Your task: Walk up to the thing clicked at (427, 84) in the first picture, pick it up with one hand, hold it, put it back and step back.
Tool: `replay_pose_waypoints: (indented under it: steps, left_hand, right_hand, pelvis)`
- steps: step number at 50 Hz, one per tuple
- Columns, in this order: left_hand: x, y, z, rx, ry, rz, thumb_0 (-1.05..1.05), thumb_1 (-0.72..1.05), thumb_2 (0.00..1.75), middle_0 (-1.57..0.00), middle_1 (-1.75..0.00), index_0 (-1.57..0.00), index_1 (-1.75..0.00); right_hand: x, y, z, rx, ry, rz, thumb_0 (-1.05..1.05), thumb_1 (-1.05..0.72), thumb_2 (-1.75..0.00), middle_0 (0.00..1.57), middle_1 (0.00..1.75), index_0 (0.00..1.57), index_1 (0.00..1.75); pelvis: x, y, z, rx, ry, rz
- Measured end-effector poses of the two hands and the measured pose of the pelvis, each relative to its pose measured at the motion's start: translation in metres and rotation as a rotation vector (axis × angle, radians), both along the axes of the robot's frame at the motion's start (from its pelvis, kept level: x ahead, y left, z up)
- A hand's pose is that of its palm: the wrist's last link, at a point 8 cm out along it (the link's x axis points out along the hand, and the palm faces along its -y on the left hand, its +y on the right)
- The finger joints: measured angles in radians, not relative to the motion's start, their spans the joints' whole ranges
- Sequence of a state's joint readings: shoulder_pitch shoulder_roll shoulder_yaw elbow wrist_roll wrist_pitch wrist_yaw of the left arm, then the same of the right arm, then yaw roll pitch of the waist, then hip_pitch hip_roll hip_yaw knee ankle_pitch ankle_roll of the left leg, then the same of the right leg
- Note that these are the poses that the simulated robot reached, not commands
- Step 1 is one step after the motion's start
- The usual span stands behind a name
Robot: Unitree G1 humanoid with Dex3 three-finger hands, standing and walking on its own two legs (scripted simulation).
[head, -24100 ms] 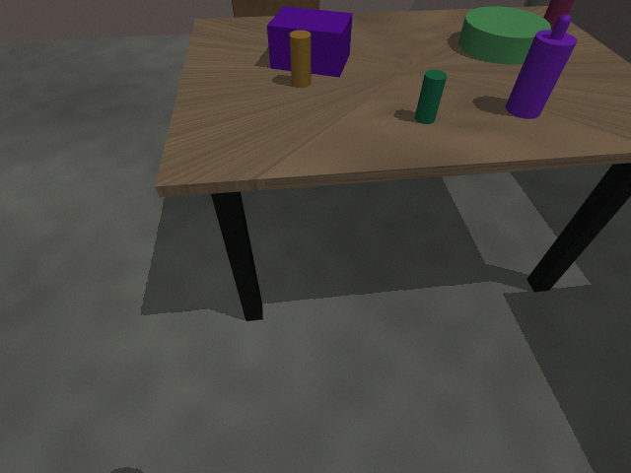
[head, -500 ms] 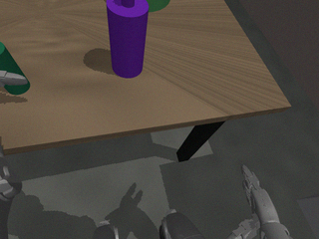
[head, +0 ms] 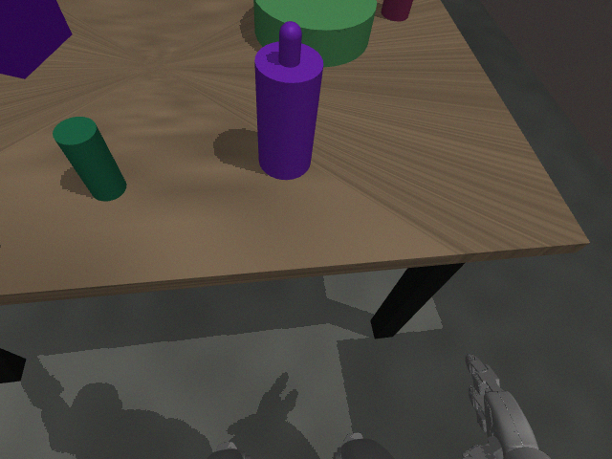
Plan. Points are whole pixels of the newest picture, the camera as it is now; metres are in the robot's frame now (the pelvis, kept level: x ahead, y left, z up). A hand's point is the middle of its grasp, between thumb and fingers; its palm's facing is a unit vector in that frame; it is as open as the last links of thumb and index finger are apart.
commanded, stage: sink last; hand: left
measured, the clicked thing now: (93, 162) +0.51 +0.25 +0.05
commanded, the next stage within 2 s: home in 1.02 s
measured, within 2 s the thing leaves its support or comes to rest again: neither
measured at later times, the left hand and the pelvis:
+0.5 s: hand out of the picture +0.26 +0.31 +0.13, palm faces +0.44 -0.80 -0.41, open 17.5 cm; pelvis +0.01 +0.00 +0.01, yaw +1 degrees
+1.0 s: hand out of the picture +0.15 +0.28 +0.16, palm faces +0.49 -0.72 -0.49, open 17.4 cm; pelvis -0.02 -0.03 +0.01, yaw +2 degrees
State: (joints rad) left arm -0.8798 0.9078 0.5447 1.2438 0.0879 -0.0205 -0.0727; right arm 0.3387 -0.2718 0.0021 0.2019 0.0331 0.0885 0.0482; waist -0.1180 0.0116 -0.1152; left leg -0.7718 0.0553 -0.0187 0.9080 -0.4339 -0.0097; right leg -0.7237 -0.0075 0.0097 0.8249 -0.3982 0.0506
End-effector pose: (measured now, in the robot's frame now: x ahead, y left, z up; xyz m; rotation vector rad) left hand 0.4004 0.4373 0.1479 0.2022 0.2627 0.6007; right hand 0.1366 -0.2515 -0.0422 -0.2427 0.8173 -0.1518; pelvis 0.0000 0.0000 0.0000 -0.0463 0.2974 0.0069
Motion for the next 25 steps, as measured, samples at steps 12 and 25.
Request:
replay_pose_waypoints:
  steps: [12,25]
  left_hand:
    - [-0.063,-0.011,-0.014,0.151,0.03,-0.045,-0.02,-0.58,0.03,-0.07,-0.04,-0.07,-0.05]
    - [-0.184,-0.098,0.006,0.258,-0.134,-0.169,-0.02,-0.54,0.01,-0.07,-0.04,-0.08,-0.03]
  right_hand:
    - [0.014,-0.001,0.01,0.01,-0.058,0.006,-0.01,0.5,-0.07,0.06,0.06,0.06,0.05]
    - [0.02,-0.005,-0.002,0.039,-0.085,-0.064,-0.01,0.5,-0.06,0.06,0.06,0.06,0.05]
  pelvis:
    - [0.008,0.007,0.01,-0.004,-0.07,0.008]
    - [0.008,0.002,0.011,0.023,-0.174,0.016]
